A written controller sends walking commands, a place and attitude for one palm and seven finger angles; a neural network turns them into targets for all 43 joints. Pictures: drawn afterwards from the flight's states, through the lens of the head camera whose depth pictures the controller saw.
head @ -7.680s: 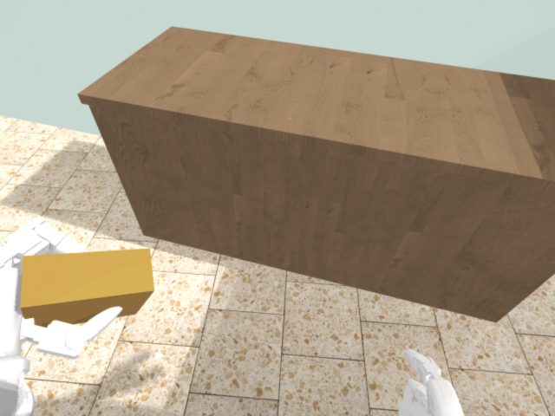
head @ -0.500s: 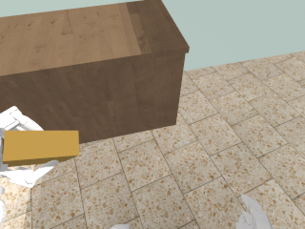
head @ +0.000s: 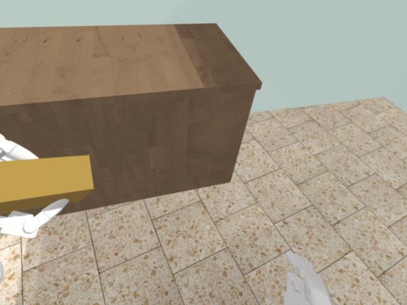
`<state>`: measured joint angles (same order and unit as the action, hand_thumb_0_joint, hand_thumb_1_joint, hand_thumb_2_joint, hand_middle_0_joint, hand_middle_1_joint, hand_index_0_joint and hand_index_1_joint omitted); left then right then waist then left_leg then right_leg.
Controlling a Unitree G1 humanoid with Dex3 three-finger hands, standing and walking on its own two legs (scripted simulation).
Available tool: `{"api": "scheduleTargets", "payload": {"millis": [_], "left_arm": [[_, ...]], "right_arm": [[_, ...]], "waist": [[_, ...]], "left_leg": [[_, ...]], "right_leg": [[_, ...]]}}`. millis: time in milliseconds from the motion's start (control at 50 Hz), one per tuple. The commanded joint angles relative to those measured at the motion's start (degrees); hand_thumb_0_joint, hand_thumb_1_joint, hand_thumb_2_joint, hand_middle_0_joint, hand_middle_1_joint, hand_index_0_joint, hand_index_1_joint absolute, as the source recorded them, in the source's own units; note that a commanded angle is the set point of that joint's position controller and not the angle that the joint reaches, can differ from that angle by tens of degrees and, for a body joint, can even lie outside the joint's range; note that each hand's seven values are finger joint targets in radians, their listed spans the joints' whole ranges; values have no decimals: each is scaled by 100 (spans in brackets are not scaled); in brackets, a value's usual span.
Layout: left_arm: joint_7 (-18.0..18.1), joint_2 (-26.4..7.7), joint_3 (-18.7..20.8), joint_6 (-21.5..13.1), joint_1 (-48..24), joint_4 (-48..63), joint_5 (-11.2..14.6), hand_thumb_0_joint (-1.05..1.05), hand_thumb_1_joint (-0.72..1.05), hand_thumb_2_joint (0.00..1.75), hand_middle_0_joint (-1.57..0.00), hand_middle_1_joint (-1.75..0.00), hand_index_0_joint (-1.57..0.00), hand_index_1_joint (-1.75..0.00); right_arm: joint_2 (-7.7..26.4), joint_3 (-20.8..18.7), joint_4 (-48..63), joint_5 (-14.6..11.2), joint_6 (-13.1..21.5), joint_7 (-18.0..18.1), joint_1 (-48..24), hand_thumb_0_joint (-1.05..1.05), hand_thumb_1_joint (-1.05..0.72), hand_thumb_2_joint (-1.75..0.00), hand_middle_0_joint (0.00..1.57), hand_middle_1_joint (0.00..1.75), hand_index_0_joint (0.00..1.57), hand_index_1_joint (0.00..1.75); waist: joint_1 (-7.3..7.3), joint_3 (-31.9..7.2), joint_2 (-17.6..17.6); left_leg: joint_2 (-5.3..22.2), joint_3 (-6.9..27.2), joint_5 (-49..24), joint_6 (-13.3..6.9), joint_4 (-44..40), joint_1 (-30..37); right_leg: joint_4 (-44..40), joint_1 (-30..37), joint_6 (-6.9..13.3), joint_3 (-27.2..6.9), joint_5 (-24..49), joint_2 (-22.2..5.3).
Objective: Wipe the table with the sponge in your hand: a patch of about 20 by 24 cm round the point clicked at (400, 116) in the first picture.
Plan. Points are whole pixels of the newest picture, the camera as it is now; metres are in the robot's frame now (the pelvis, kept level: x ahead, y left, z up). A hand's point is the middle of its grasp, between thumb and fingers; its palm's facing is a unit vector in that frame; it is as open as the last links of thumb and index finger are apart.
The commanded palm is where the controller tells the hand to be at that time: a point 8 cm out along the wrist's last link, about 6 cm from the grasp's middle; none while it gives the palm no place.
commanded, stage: shuffle to correct the standing spot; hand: left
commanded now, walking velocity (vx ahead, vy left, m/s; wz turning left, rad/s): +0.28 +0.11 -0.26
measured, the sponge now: (56, 183) +0.22 +0.25 +0.17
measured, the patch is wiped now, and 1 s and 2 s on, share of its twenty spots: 0.00 0.00 0.00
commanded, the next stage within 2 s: none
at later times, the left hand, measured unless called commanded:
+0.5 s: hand (60, 168) +0.26 +0.27 +0.16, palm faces +0.38 -0.85 -0.36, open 9.3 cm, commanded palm +0.22 +0.29 +0.18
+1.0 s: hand (60, 117) +0.35 +0.31 +0.18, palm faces +0.34 -0.81 -0.49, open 9.3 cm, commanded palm +0.32 +0.36 +0.18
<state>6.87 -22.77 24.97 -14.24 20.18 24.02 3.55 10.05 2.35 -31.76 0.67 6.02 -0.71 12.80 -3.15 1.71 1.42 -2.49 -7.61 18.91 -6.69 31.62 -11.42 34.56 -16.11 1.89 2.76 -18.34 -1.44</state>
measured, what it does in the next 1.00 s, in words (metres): walks ahead: right foot, then left foot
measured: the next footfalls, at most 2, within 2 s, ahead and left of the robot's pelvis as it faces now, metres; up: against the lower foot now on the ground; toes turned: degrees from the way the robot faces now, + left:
right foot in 0.34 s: +0.05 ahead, -0.09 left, +0.00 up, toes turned -10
left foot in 0.66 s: +0.20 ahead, +0.23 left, +0.00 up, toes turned -1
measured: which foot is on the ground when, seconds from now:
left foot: down 0.00-0.34, up 0.36-0.64, down 0.66-0.88, up 0.90-1.00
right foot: up 0.00-0.32, down 0.34-0.66, up 0.68-0.86, down 0.88-1.00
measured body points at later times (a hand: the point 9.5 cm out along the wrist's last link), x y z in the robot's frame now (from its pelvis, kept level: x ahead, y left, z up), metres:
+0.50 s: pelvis +0.03 +0.02 +0.00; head +0.04 +0.04 +0.45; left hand +0.23 +0.31 +0.18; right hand +0.17 -0.24 -0.08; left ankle +0.07 +0.16 -0.66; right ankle +0.01 -0.08 -0.73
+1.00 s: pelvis +0.14 +0.09 -0.01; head +0.15 +0.07 +0.44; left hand +0.33 +0.35 +0.20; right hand +0.27 -0.13 -0.12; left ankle +0.14 +0.22 -0.64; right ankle +0.12 +0.00 -0.73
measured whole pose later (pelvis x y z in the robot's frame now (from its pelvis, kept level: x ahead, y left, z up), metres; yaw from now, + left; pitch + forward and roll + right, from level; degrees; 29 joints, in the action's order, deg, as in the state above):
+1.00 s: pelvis +0.14 +0.09 -0.01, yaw -4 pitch +0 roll +2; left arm 5.5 -21.3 20.4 -13.3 27.4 28.3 0.4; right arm 11.3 1.7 -38.4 0.3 5.5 0.7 14.1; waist -2.9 1.7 -0.8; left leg 1.7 -1.8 20.8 0.8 69.6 -32.0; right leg 37.2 -15.4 2.5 6.9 -21.6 -2.8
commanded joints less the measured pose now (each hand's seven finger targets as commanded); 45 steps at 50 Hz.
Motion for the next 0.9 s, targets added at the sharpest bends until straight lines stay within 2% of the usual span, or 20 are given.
{"api": "scheduleTargets", "payload": {"millis": [0, 200, 280, 300, 320, 340, 360, 400, 480, 580, 600, 640, 660, 680, 720, 760, 820, 840, 860, 880], "left_arm": [[-11, -353, -510, -190, -1160, 1269, -99, 0, 10, 130, -120, -160, -120, -160], [196, -1309, 495, -215, -482, 1768, -207, 0, 10, 130, -120, -160, -120, -160], [165, -1048, 564, -164, 441, 1179, -64, 0, 10, 130, -120, -160, -120, -160], [145, -939, 505, -138, 824, 830, -38, 0, 10, 130, -120, -160, -120, -160], [120, -1020, 539, -147, 678, 873, 20, 0, 10, 130, -120, -160, -120, -160], [126, -1004, 618, -201, 459, 855, 47, 0, 10, 130, -120, -160, -120, -160], [123, -846, 517, -240, 129, 1128, -2, 0, 10, 130, -120, -160, -120, -160], [30, -753, 252, -249, -73, 1366, -67, 0, 10, 130, -120, -160, -120, -160], [66, -805, -142, -304, -917, 1830, -247, 0, 10, 130, -120, -160, -120, -160], [146, -1280, 423, -308, -780, 2040, -283, 0, 10, 130, -120, -160, -120, -160], [133, -1326, 521, -307, -571, 1923, -247, 0, 10, 130, -120, -160, -120, -160], [127, -1238, 567, -469, -741, 2236, -176, 0, 10, 130, -120, -160, -120, -160], [121, -1412, 705, -525, -803, 1980, -222, 0, 10, 130, -120, -160, -120, -160], [71, -1352, 767, -482, -437, 1376, -187, 0, 10, 130, -120, -160, -120, -160], [-15, -1142, 679, -397, -85, 1564, -157, 0, 10, 130, -120, -160, -120, -160], [-33, -885, 488, -412, 191, 1774, -120, 0, 10, 130, -120, -160, -120, -160], [50, -904, 388, -249, 503, 1727, -133, 0, 10, 130, -120, -160, -120, -160], [92, -1073, 475, -190, 531, 1636, -179, 0, 10, 130, -120, -160, -120, -160], [118, -1270, 610, -128, 346, 1622, -231, 0, 10, 130, -120, -160, -120, -160], [147, -1383, 782, -95, 20, 1613, -165, 0, 10, 130, -120, -160, -120, -160]], "right_arm": [[917, -425, 900, -35, 317, 173, -463, 0, -90, -90, 20, 30, 20, 30], [951, -417, 986, 130, 308, 277, -637, 0, -90, -90, 20, 30, 20, 30], [1012, -505, 1056, 42, 68, 251, -588, 0, -90, -90, 20, 30, 20, 30], [989, -507, 1072, 6, 7, 211, -594, 0, -90, -90, 20, 30, 20, 30], [967, -585, 1057, -39, -39, 173, -502, 0, -90, -90, 20, 30, 20, 30], [1181, -636, 1083, -13, -7, 158, -591, 0, -90, -90, 20, 30, 20, 30], [1183, -680, 921, -1, -12, 67, -370, 0, -90, -90, 20, 30, 20, 30], [1175, -621, 845, -50, -86, 11, -436, 0, -90, -90, 20, 30, 20, 30], [823, -367, 693, -4, 43, 194, -560, 0, -90, -90, 20, 30, 20, 30], [740, -501, 665, 44, 399, 411, -514, 0, -90, -90, 20, 30, 20, 30], [837, -559, 666, -11, 444, 446, -362, 0, -90, -90, 20, 30, 20, 30], [999, -636, 800, -34, 432, 395, -388, 0, -90, -90, 20, 30, 20, 30], [994, -687, 826, -37, 453, 359, -473, 0, -90, -90, 20, 30, 20, 30], [969, -680, 684, -21, 435, 367, -428, 0, -90, -90, 20, 30, 20, 30], [927, -716, 643, -102, 455, 275, -312, 0, -90, -90, 20, 30, 20, 30], [866, -630, 647, -143, 476, 191, -357, 0, -90, -90, 20, 30, 20, 30], [809, -463, 683, -161, 472, 192, -385, 0, -90, -90, 20, 30, 20, 30], [707, -441, 695, -149, 435, 224, -393, 0, -90, -90, 20, 30, 20, 30], [635, -446, 709, -99, 341, 218, -412, 0, -90, -90, 20, 30, 20, 30], [794, -430, 695, -43, 331, 242, -589, 0, -90, -90, 20, 30, 20, 30]], "waist": [[359, -231, -839], [216, -552, -1193], [42, -1020, -414], [-39, -1267, 119], [-26, -1425, 1224], [64, -875, 1184], [193, -783, 826], [250, -320, -102], [280, -196, 42], [148, -551, -49], [278, -689, -588], [344, -1103, -2347], [331, -937, -1569], [304, -910, -1248], [299, -947, -1665], [229, -893, -1825], [132, -976, -1099], [72, -950, -80], [54, -768, 1623], [40, -397, 1588]], "left_leg": [[1713, 1888, -775, 458, -1770, 658], [1564, 1396, -794, 483, -1828, 432], [1148, 884, -1455, 723, -232, -963], [878, 519, -1452, 814, 1093, -1862], [344, 330, -332, 906, 2963, -3093], [368, 948, 891, 684, 4249, -3777], [693, 1579, 861, 677, 4524, -3802], [1066, 1789, 645, 689, 4217, -3526], [864, 585, -716, 650, 2151, -1663], [168, -274, -884, 587, 92, 172], [336, 148, -789, 489, -272, 712], [1982, 3076, -1577, -555, -1122, 1461], [2202, 3371, -1817, -819, -1270, 1155], [2135, 3041, -1703, -834, -1144, 895], [1897, 2291, -1363, -738, -919, 431], [1612, 1512, -553, -477, -903, -546], [1223, 970, 1019, -23, -333, -1791], [865, 616, 1304, 225, 805, -2454], [222, 171, 1298, 519, 2793, -3505], [378, 801, 863, 646, 4021, -3810]], "right_leg": [[1234, -1232, 6, 77, -555, 160], [597, -570, 44, 444, -314, 100], [-900, 1687, 268, 466, 449, 118], [-997, 2593, 639, -355, 356, -458], [-1447, 3072, 1414, -2445, -27, -1723], [-1939, 2359, 1829, -4012, -18, -2616], [-2003, 1929, 1729, -3645, -577, -2651], [-1979, 901, 1370, -2857, -423, -2312], [-1933, -406, 725, -674, 329, -1352], [-705, 73, 365, -337, 583, -871], [271, -194, 178, -186, 677, -679], [3057, -1664, -250, 267, -1450, 320], [3656, -1998, -187, -122, -1660, 263], [3566, -2075, -195, -193, -1580, -29], [2946, -1763, -224, -192, -1214, -271], [1820, -751, -188, 60, -763, -213], [-78, 1176, -190, 430, -183, 61], [-925, 1708, 29, -489, -1031, -442], [-1974, 1893, 739, -3118, -2103, -1815], [-2432, 1397, 1032, -4000, -1849, -2481]]}}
